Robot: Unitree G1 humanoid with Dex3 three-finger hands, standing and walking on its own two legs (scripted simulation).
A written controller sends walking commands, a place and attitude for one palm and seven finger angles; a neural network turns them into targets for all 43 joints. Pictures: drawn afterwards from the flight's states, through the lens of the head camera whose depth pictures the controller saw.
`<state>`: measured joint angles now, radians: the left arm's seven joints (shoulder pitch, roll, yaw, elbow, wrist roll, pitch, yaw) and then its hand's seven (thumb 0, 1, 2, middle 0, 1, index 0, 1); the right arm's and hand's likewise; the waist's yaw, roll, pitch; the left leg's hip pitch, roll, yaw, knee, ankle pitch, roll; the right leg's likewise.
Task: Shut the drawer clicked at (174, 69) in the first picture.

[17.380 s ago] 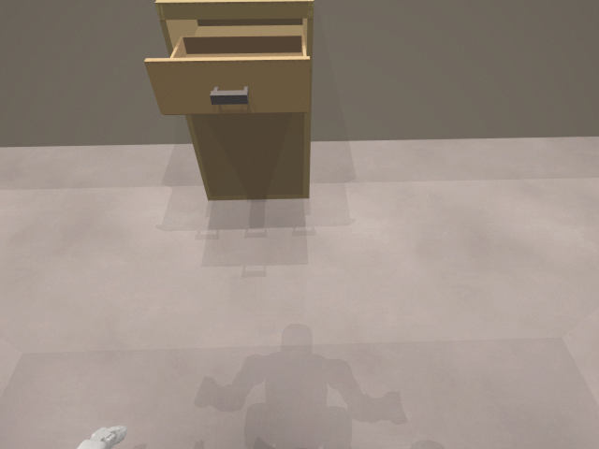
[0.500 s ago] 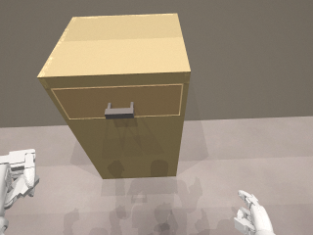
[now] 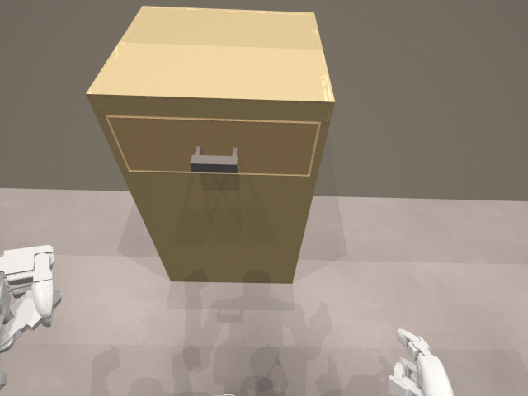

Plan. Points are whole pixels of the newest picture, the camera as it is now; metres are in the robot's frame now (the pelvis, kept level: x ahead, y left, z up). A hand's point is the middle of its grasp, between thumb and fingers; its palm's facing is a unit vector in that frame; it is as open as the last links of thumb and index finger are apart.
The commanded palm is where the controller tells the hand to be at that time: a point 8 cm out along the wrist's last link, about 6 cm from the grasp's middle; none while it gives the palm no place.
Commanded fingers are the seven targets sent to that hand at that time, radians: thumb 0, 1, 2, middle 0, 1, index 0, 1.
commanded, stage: step back with the hand held close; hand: left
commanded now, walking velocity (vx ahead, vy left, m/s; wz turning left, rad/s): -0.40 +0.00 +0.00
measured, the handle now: (215, 157) +0.60 +0.14 -0.03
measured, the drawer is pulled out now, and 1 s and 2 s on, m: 0.00 0.00 0.00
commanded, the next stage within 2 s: stop stepping back and stand still in 0.62 s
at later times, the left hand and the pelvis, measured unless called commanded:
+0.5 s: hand (76, 373) +0.12 +0.17 +0.17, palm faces +0.10 -0.82 -0.57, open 3.3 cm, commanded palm +0.04 +0.25 +0.18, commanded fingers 0.00 0.90 0.90 -1.40 -1.60 -1.40 -1.60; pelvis -0.11 -0.03 +0.00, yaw -3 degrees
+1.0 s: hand out of the picture -0.04 +0.17 +0.19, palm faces +0.26 -0.79 -0.55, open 3.3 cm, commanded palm -0.09 +0.22 +0.18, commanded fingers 0.00 0.90 0.90 -1.40 -1.60 -1.40 -1.60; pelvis -0.23 -0.05 +0.00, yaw -2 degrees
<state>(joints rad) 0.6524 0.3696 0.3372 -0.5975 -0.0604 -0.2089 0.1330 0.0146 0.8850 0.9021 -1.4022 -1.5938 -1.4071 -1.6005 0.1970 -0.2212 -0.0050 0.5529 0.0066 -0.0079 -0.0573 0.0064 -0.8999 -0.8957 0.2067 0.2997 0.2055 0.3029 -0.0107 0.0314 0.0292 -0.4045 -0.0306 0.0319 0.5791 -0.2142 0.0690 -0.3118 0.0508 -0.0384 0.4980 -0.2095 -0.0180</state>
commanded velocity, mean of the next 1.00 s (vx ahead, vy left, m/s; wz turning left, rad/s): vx -0.19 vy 0.01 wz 0.02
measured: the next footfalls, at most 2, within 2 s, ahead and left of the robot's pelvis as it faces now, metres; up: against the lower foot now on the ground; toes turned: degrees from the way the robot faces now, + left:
right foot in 0.46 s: -0.17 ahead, -0.11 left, +0.00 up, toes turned -2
left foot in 0.74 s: -0.06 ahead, +0.07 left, +0.00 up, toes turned -1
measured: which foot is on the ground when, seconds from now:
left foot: down 0.00-0.52, up 0.54-0.72, down 0.74-0.92, up 0.94-1.00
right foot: down 0.00-0.04, up 0.06-0.44, down 0.46-1.00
